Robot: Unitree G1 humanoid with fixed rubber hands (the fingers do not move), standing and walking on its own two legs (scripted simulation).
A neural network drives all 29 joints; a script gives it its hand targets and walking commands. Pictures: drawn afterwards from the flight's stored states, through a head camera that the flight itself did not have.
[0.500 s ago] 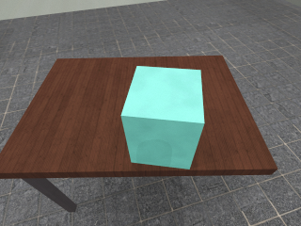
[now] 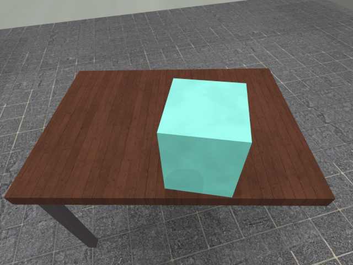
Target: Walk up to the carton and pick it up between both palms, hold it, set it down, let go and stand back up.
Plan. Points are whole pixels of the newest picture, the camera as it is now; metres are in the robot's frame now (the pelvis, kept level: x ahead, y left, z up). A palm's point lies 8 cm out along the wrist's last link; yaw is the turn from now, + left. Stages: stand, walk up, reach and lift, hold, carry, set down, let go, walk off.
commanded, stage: walk up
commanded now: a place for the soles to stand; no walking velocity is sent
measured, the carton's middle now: (203, 138) +0.46 -0.04 +0.01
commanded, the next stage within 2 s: reach and lift in 0.78 s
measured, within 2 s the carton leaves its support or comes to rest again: neither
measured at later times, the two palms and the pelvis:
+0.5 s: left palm out of the picture +0.07 +0.25 -0.13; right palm out of the picture +0.05 -0.27 -0.13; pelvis +0.01 -0.01 +0.00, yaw -1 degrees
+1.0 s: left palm (96, 258) +0.18 +0.24 -0.13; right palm out of the picture +0.15 -0.27 -0.13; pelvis -0.01 -0.02 -0.03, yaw -2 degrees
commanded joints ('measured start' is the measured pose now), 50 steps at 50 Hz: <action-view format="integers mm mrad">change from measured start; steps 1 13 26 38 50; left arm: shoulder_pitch -16 28 -2 -25 -100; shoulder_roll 136 153 140 148 125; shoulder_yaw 29 28 22 26 163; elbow -61 -50 -44 -41 -626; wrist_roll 2 4 0 -2 112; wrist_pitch -24 -29 -28 -23 583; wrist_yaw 2 14 10 9 -45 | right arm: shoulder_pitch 32 33 25 23 -118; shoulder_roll -157 -150 -161 -162 -182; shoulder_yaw -34 -26 -19 -15 -46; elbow -25 -1 25 44 -202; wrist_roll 7 2 13 11 59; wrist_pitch -21 -12 -15 -12 16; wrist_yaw -10 -14 -22 -22 32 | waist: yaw -11 -2 -4 -6 -20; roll -26 -15 -23 -23 40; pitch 1 -40 -45 -28 -196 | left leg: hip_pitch -35 -1 12 11 98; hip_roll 127 117 148 141 142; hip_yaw -128 -88 -102 -88 178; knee -135 -86 -88 -88 99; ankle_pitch -81 48 102 39 139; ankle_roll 12 10 11 4 -116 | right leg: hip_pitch -8 31 46 24 25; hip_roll -87 -105 -91 -99 69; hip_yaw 118 142 123 151 -73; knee -106 -92 -70 -100 120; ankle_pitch -117 32 78 26 132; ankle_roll -88 -96 -90 -94 -53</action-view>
